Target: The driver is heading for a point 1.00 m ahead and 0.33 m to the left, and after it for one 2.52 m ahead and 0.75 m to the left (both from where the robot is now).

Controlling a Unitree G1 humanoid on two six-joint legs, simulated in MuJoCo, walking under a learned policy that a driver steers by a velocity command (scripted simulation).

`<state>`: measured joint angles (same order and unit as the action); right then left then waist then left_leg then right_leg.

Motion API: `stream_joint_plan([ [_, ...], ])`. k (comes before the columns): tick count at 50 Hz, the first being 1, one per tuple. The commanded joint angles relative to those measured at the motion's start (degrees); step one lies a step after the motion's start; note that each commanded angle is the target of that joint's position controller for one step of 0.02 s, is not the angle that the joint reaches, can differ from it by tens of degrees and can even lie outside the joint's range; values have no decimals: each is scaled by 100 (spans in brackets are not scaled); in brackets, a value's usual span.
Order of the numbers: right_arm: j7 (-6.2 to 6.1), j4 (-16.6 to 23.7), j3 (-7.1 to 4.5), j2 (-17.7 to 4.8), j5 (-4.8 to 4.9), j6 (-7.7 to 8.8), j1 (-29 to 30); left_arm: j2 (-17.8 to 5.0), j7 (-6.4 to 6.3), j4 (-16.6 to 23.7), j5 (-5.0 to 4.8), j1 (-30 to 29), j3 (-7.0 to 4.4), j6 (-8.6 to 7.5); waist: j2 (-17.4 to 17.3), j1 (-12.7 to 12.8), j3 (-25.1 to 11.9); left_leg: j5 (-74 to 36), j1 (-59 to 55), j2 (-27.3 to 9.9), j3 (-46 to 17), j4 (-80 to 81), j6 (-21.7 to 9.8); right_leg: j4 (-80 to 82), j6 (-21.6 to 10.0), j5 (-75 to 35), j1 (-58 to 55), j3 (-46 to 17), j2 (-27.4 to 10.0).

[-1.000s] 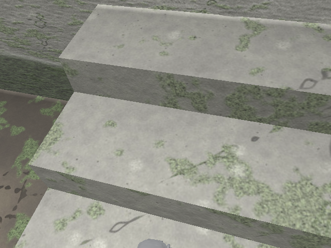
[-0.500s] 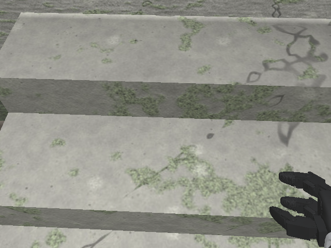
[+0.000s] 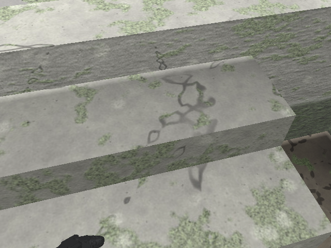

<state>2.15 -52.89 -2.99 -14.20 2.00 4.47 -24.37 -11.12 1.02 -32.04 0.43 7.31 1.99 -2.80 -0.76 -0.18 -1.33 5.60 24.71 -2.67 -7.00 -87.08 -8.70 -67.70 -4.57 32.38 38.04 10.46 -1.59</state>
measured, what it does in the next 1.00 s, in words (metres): climbs, turning left: left foot 0.18 m higher, then right foot 0.18 m higher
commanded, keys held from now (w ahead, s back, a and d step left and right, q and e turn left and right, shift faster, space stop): w+q+shift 0.86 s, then w+e+shift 0.14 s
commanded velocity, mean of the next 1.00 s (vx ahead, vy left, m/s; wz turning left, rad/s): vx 0.96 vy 0.00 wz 0.74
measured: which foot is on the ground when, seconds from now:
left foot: up 0.00-0.40, down 0.42-0.82, up 0.84-1.00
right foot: down 0.00-0.42, up 0.44-0.78, down 0.80-1.00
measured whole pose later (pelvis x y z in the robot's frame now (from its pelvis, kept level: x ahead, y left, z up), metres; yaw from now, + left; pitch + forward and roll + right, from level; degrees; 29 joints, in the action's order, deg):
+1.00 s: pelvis +0.68 +0.16 +0.40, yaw +46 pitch +2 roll -3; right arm 4.2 -32.3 -2.1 -17.0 0.1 3.2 -4.0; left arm -15.1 -2.4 -52.1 0.3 25.7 -3.3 -4.7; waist -0.7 1.7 -6.9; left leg 11.2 48.6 4.3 -7.6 -107.6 -10.4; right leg -53.2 1.7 28.0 27.0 5.4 -3.9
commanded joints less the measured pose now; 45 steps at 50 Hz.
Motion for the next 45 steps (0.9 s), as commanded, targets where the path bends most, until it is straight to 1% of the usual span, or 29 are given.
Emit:
stream_joint_plan([
  [1, 228, 1888, 410, 949, -39, 301, 2169, 601, 181, -1188, 34, 1569, 40, -158, 128, 113, 129, 22, 3934, 223, -726, -3842, -498, 4209, -236, -117, -2046, -3344, -1549],
  [4, 225, 1511, 549, 794, 203, -49, 892, 686, 202, -1350, 143, 786, 19, -194, 262, -710, 588, -237, 3990, 138, -618, -3112, -190, 4692, 223, -1178, -1087, -1163, -1291],
  [6, 76, 1623, 523, 559, 29, -201, 1111, 407, 154, -1407, 254, 426, 36, -280, 276, -877, 647, -1362, 3424, 320, -74, -2331, 52, 5114, 517, -1971, -233, -65, -909],
  [8, -48, 1601, 570, 824, 5, -358, 1323, 369, 102, -1758, 354, 970, 140, -260, 630, -604, 738, -1124, 4510, 599, 309, -4383, 79, 5012, 315, -2268, -986, -134, -1141],
  [11, 52, 2223, 716, 877, 74, -305, 2401, 127, 0, -2081, 176, 1934, 122, -101, 388, -265, 1002, -507, 5870, 448, 501, -3387, -108, 5223, 609, -2393, -2240, 138, -1082],
  [13, 153, 2605, 715, 720, -13, -292, 3507, -11, -258, -2273, 155, 2721, 103, -93, 305, 266, 915, -312, 6125, 349, 1133, -2648, 73, 5680, 533, -2160, -2889, 26, -1250],
  [15, 293, 2946, 823, 752, 35, -294, 3739, -474, -531, -2290, 65, 2651, 1, -90, 648, 75, 819, 747, 5847, -63, 1495, -1666, 225, 6526, 308, -2861, -3370, 198, -1542],
  [16, 339, 3047, 817, 690, 3, -282, 3962, -649, -582, -2265, 46, 2516, -42, -110, 414, 86, 627, 923, 4782, -38, 1897, -822, 134, 6499, 355, -4317, -3275, 545, -1364],
  [18, 381, 3157, 660, 505, -81, -129, 3810, -1219, -617, -2178, 20, 2289, -107, -268, 976, -415, -433, 1547, 1499, 817, 2903, 99, -90, 5448, 138, -11522, -2894, 867, -1460],
  [20, 275, 2562, 149, -559, -71, -231, 1685, -1938, -615, -1802, 59, 1885, -316, -129, 2125, -1382, -1495, 3173, -57, 1453, 2502, 1267, -383, 2947, -261, -15468, -3865, 388, -1742],
  [21, 305, 2131, -91, -1074, -144, -267, 596, -2064, -559, -1263, -15, 1248, -408, -104, 1774, -1755, -1816, 2796, -1383, 1264, 1089, 2877, -710, 1160, -290, -13565, -3168, 175, -1545],
  [22, 233, 1907, -240, -1566, -258, -266, 376, -975, -398, -669, 52, 974, -236, -375, -801, -1051, -1549, 4141, -2324, 173, -2642, 4940, -1537, -1445, 33, -6015, -471, -293, -91],
  [23, 0, 1788, -194, -1433, -419, -213, 271, -889, -113, -366, 141, 421, -199, -761, -1675, -881, -2113, 5473, -2730, -393, -5659, 7132, -1687, -3188, -280, -3091, 397, -2037, 763],
  [24, -40, 1567, 12, -635, -468, -85, -43, -627, 66, 45, 109, 135, -205, -924, -1075, -620, -1297, 5410, -2186, -508, -5832, 7403, -1150, -4199, -538, -3016, 1218, -2485, 544],
  [26, 36, 857, 272, 452, -247, 25, -348, 291, 205, 644, 357, -757, 99, -879, 627, -14, 295, 3754, -573, -9, -4374, 6914, -615, -5501, -601, -2225, 2152, -2146, 429],
  [27, 29, 721, 349, 660, -280, 73, -186, 574, 286, 658, 380, -364, 217, -795, 612, 364, 383, 3124, -289, 246, -3737, 6617, -622, -6378, -627, -1985, 2583, -2107, 331],
  [29, 82, 651, 354, 551, -248, -12, 308, 795, 373, 549, 295, 296, 380, -661, 764, 899, 423, 1427, -171, 552, -2400, 6389, -500, -6918, -396, -1881, 3257, -1796, 166],
  [31, 59, 867, 296, 160, -146, 0, 916, 455, 271, 728, 276, -48, 405, -646, 982, 1093, 709, 1161, 1067, 793, -1738, 6763, -355, -5040, -67, -1896, 2586, -1400, -75],
  [33, -89, 650, 316, 82, -91, -1, 321, 724, 63, 1142, 479, -1207, 597, -714, 425, 590, 564, 285, 1327, 824, -1734, 6888, -555, -4535, 225, -1894, 2252, -603, -2],
  [34, -102, 465, 322, 53, -135, -21, -203, 952, 26, 1300, 412, -1514, 696, -771, 7, 363, 552, 206, 776, 644, -2103, 6909, -618, -5102, 237, -1418, 2916, -553, 2],
  [35, -79, 359, 260, -130, 21, -68, -494, 1072, -8, 1665, 380, -1902, 793, -799, -109, 311, 532, 804, 395, 571, -2289, 7066, -509, -4067, 177, -946, 3129, -834, -148],
  [37, -286, 548, 145, -286, 216, -221, -340, 780, -134, 2040, 336, -2490, 811, -846, -49, 285, 19, -933, 956, 463, -1716, 8027, -451, -716, 200, -314, 507, -298, -113],
  [38, -325, 446, 142, -287, -4, -62, -652, 552, -266, 1925, 264, -2084, 514, -885, -332, 473, -1046, -4416, 1415, 374, -1674, 7394, -482, -708, 373, -381, -2164, 360, 451],
  [39, -277, 556, 30, -694, 29, 128, -157, 39, -358, 1663, 130, -638, 170, -902, -936, 1230, -1931, -7064, 1189, 285, -1912, 6090, -381, -387, 230, -487, -3659, -409, 354],
  [40, -245, 819, -199, -1506, -30, 191, 971, -946, -420, 1103, 50, 1457, -345, -808, -1258, 2413, -3151, -8539, 274, 204, -2084, 4309, -188, 602, -129, 479, -4648, -2015, 7],
  [41, -176, 1222, -148, -1021, -138, 303, 1463, -1965, -364, 348, 129, 2836, -622, -733, 833, 2267, -3820, -5600, 631, 711, -1594, 2315, -213, 2318, -559, 1648, -5608, -4260, -853],
  [42, 22, 1585, 2, -293, -154, 344, 1329, -1956, -549, 129, 118, 2086, -629, -618, 3382, 1440, -3524, -632, 2129, 1296, -1103, -445, 121, 4682, -1284, 2496, -5341, -7826, -2147],
  [43, 124, 1764, -25, -349, -208, 302, 1174, -1155, -595, 196, -83, 1334, -516, -501, 2456, 1032, -1833, -304, 2803, 829, -1032, -1136, 99, 4839, -1124, 3592, -3997, -7566, -2178],
  [45, 198, 2359, 327, 629, -379, -41, 1793, 258, -467, -732, -80, 939, -113, -348, 607, 202, 443, 28, 2972, 689, -326, -2378, -11, 4197, -905, 2152, -1106, -5263, -1699],
])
